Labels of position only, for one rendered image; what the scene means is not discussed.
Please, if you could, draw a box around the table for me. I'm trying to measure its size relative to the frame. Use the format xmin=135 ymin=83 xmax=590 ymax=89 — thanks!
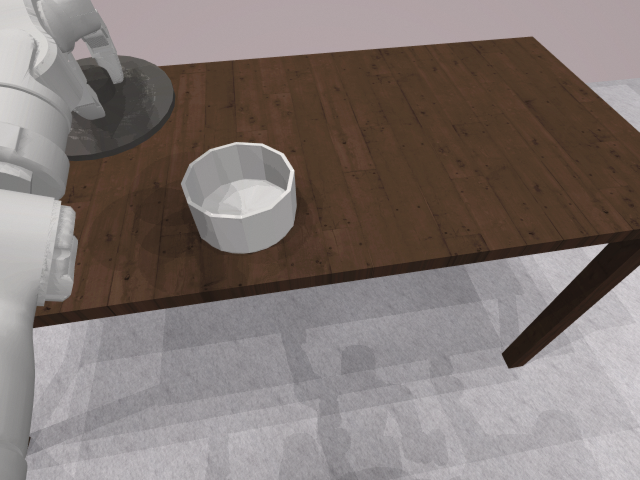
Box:
xmin=27 ymin=36 xmax=640 ymax=450

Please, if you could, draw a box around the robot left hand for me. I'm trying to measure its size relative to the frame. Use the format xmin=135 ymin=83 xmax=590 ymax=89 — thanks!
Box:
xmin=53 ymin=0 xmax=124 ymax=120

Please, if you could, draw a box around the robot left upper arm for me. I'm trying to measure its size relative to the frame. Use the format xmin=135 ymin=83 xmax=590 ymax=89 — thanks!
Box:
xmin=0 ymin=189 xmax=78 ymax=480

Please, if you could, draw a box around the pot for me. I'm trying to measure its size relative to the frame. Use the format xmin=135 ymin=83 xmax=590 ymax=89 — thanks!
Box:
xmin=181 ymin=142 xmax=297 ymax=254

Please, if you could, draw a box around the lid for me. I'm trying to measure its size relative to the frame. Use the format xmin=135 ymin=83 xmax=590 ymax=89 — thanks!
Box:
xmin=65 ymin=55 xmax=175 ymax=161

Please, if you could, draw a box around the knob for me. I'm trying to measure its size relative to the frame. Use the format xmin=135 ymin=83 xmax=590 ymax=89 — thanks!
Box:
xmin=80 ymin=65 xmax=116 ymax=105

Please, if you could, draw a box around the robot left forearm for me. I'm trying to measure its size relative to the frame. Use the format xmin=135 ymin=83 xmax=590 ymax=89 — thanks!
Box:
xmin=0 ymin=0 xmax=83 ymax=200

